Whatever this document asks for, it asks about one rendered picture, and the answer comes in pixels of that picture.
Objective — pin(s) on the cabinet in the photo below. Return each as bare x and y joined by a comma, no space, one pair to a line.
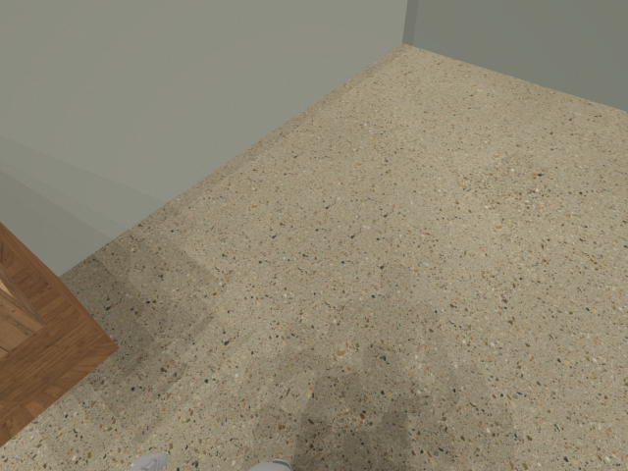
42,368

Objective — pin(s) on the drawer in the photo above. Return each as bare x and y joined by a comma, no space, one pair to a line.
18,318

